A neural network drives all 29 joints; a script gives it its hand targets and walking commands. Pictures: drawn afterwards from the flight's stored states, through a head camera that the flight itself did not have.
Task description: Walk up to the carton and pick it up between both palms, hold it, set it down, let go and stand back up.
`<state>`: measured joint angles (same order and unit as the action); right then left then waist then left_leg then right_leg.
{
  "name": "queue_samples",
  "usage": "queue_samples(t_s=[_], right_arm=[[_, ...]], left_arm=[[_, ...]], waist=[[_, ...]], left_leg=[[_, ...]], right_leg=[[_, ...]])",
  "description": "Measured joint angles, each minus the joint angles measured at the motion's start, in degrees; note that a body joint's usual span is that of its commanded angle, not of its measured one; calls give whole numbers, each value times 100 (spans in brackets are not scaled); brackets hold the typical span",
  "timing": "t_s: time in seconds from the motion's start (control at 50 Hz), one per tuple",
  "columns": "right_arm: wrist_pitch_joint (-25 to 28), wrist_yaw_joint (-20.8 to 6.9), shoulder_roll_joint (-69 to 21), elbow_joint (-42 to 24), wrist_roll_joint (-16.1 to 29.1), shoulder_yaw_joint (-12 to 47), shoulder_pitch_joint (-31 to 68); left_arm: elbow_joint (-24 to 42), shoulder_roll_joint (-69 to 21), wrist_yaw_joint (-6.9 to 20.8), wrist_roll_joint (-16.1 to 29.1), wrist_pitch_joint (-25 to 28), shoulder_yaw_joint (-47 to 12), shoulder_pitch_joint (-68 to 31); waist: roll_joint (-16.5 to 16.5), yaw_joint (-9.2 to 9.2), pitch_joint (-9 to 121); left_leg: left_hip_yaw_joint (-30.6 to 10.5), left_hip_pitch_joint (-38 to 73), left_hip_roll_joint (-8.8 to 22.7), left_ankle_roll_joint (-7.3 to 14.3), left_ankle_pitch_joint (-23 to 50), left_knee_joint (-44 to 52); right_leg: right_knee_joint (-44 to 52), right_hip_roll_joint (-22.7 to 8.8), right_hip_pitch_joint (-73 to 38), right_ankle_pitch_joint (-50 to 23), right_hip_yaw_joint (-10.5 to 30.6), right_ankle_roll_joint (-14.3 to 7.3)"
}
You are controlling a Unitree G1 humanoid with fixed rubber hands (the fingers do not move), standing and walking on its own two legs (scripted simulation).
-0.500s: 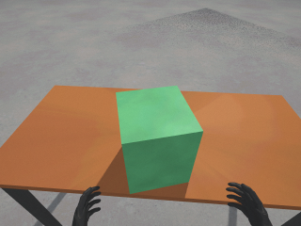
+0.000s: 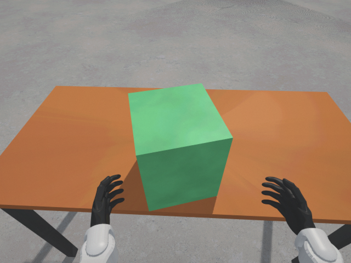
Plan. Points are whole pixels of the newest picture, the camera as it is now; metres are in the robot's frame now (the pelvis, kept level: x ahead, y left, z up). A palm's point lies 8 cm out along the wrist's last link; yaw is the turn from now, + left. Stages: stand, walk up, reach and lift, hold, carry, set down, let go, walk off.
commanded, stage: reach and lift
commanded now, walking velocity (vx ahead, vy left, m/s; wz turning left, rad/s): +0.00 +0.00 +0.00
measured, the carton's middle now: (175, 147) +0.42 +0.06 +0.03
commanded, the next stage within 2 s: none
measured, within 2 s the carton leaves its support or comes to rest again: neither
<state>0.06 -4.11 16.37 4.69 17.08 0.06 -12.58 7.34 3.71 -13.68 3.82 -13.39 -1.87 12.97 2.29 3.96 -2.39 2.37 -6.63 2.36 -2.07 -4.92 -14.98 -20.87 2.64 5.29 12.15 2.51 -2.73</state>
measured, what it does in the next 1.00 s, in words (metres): stands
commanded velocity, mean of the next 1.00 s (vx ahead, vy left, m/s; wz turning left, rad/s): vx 0.00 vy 0.00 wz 0.00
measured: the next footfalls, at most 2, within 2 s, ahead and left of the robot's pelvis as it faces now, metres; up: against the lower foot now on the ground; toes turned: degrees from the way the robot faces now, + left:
none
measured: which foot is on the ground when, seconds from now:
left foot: down 0.00-1.00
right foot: down 0.00-1.00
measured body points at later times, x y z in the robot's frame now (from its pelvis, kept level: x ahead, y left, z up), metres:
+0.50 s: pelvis +0.02 -0.01 +0.00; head +0.04 +0.00 +0.45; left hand +0.27 +0.22 +0.09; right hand +0.33 -0.19 +0.08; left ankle +0.04 +0.15 -0.75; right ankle -0.01 -0.09 -0.75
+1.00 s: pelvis +0.00 -0.01 +0.00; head +0.01 +0.00 +0.45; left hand +0.32 +0.23 +0.13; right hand +0.40 -0.17 +0.14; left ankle +0.04 +0.15 -0.75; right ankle -0.01 -0.09 -0.75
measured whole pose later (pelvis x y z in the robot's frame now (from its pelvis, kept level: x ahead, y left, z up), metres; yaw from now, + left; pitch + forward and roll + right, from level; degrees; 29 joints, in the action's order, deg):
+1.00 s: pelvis +0.00 -0.01 +0.00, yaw +0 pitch +0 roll +1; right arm -20.3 3.1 22.7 17.1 25.2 4.4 28.0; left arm 8.6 6.4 -8.4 5.7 -43.2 12.4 -18.8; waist 1.6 4.6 -0.4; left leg 1.7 -11.2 3.5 -2.7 -4.7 -15.6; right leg -20.2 3.7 9.1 11.3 1.9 -3.2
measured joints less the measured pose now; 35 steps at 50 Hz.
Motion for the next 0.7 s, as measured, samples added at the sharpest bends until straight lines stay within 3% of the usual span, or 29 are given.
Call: queue_samples(t_s=[0.14, 0.28, 0.56, 0.7], right_arm=[[-364, 226, 155, -202, 222, 163, 366], [-530, 416, 245, -462, 355, 216, 588], [-1103, 762, 470, -437, 657, 356, 1610], [-1484, 818, 520, -16, 674, 363, 2410]], left_arm=[[665, -57, 175, -57, -670, 323, -91], [1126, 73, 355, 37, -975, 539, -149], [1358, 93, 643, 134, -1827, 994, -918], [1014, 121, 673, 187, -2271, 1195, -1633]], waist=[[-14, 31, -112], [-99, 12, -180], [-197, 2, -185], [-194, 2, -95]], left_leg=[[18, 114, 34, -27, -36, 102], [-5, 130, 63, -49, -141, 45], [-24, 99, 127, -91, -126, 55], [-49, -37, 131, -87, -35, 66]], right_leg=[[241, 29, -173, -43, 22, -5], [374, 54, -283, -34, 5, -20], [446, 118, -279, -86, -8, -54], [322, 127, -85, -102, -37, -65]])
